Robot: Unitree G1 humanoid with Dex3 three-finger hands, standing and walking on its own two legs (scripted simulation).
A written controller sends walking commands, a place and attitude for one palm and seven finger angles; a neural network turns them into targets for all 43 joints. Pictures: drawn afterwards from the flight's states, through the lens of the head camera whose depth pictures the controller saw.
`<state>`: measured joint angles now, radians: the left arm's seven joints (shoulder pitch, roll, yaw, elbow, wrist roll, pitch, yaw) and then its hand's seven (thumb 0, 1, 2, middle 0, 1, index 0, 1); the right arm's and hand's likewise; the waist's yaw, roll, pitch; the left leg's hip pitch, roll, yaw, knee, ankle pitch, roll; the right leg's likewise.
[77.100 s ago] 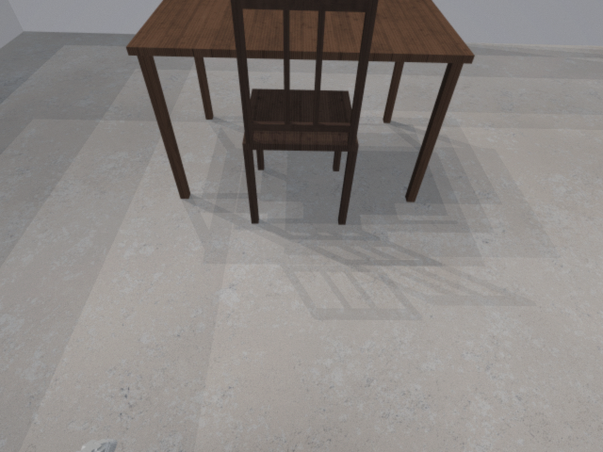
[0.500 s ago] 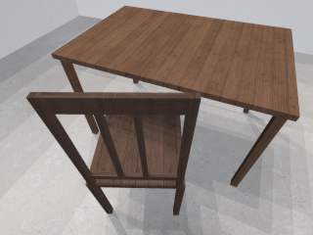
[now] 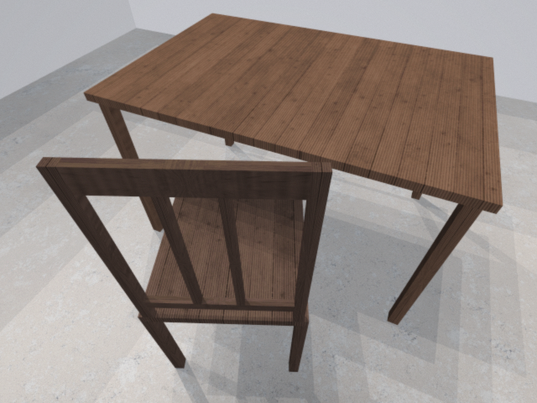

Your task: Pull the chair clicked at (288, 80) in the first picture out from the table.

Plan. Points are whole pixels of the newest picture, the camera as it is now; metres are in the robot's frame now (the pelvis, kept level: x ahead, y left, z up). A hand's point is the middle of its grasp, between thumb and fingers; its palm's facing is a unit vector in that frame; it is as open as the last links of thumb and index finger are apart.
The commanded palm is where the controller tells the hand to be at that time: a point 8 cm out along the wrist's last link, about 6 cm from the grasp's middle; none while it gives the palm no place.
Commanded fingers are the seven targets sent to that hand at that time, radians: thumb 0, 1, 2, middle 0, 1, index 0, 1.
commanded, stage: look again from close up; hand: left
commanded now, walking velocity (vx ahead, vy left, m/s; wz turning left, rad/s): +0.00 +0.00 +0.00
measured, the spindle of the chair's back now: (182, 257) +0.38 +0.20 -0.06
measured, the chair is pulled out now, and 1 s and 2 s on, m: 0.25 0.25 0.25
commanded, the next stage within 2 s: raise the hand toward the chair's back in 0.56 s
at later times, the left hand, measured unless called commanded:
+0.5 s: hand out of the picture -0.02 +0.15 -0.17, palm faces +0.02 -0.98 -0.17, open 7.4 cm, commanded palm none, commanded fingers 0.00 0.90 0.90 -0.20 -0.30 -0.20 -0.30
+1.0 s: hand (192, 363) +0.18 +0.13 -0.02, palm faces -0.02 -1.00 +0.05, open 8.5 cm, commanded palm +0.11 +0.21 -0.07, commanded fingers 0.00 0.48 0.72 -0.16 -0.23 -0.16 -0.23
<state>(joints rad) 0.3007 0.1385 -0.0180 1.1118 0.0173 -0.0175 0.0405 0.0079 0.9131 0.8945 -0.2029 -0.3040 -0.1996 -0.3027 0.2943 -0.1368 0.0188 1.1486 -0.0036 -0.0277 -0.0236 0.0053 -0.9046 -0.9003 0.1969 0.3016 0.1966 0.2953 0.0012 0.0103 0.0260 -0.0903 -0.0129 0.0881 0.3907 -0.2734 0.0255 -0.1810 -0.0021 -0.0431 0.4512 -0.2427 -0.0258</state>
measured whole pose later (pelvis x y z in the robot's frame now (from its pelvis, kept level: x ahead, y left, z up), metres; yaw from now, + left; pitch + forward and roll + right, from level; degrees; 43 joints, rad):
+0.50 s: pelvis -0.01 -0.01 +0.00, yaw +0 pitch -1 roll +1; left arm 0.32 0.12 -0.02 1.11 0.02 -0.02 0.04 0.01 0.91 0.89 -0.20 -0.30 -0.20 -0.30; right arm 0.32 -0.11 0.02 1.16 0.00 -0.03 -0.03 0.00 -0.90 -0.90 0.20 0.30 0.20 0.30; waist 0.00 0.00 0.03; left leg -0.12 0.00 0.09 0.40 -0.27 0.01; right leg -0.20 0.01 -0.05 0.44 -0.23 -0.04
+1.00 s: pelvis -0.03 -0.01 -0.06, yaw +1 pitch +10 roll +1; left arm 0.36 0.10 0.02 0.17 -0.16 -0.58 -0.18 0.02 0.72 0.81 -0.18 -0.27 -0.18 -0.27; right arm 0.16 -0.30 -0.08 0.58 0.01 -0.26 0.03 0.02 -0.91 -0.90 0.20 0.30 0.20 0.30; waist -0.04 -0.05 -0.15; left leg -0.66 0.00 0.08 0.98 -0.49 0.02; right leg -0.73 -0.03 -0.06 1.00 -0.44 -0.04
